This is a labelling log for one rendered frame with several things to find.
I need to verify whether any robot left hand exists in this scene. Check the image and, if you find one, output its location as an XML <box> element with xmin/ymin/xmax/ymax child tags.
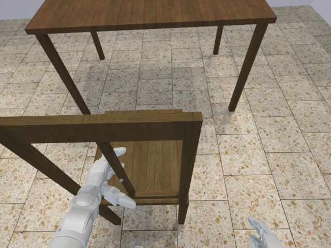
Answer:
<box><xmin>85</xmin><ymin>147</ymin><xmax>136</xmax><ymax>209</ymax></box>

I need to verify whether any robot right hand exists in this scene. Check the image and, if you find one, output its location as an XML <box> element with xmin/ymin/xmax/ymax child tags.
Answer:
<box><xmin>245</xmin><ymin>216</ymin><xmax>283</xmax><ymax>248</ymax></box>

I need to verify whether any table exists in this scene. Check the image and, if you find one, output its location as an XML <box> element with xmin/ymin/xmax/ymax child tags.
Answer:
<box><xmin>24</xmin><ymin>0</ymin><xmax>277</xmax><ymax>115</ymax></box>

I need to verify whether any left robot forearm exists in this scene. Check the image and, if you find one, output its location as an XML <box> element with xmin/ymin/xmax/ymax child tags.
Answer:
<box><xmin>48</xmin><ymin>185</ymin><xmax>102</xmax><ymax>248</ymax></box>

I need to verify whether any chair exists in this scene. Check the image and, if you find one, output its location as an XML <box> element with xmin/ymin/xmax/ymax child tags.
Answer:
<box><xmin>0</xmin><ymin>109</ymin><xmax>203</xmax><ymax>225</ymax></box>

